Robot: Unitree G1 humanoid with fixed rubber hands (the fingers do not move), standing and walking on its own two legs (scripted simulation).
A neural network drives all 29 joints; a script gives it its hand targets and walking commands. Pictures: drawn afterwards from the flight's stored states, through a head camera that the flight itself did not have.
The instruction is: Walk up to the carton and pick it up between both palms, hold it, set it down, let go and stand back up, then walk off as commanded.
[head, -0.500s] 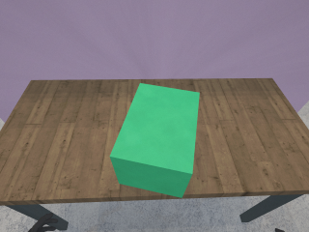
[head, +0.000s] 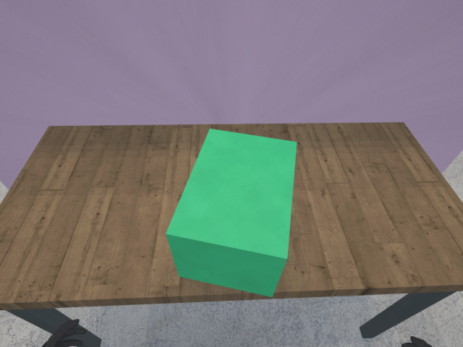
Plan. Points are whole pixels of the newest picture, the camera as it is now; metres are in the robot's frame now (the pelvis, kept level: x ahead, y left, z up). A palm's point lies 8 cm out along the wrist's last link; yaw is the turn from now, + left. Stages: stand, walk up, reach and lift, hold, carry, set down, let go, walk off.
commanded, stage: walk up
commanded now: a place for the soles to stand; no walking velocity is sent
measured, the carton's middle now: (239, 207) +0.39 +0.00 -0.01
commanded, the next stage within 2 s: reach and lift in 1.40 s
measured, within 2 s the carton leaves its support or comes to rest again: neither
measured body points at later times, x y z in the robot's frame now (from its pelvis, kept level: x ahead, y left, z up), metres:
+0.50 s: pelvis -0.04 -0.02 +0.00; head -0.02 -0.02 +0.45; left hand +0.10 +0.30 -0.09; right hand +0.05 -0.36 -0.08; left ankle -0.04 +0.11 -0.72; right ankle -0.01 -0.11 -0.73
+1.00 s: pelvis -0.04 -0.04 +0.00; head -0.02 -0.03 +0.45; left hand +0.08 +0.28 -0.11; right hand +0.06 -0.37 -0.08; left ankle -0.02 +0.10 -0.73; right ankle -0.04 -0.16 -0.73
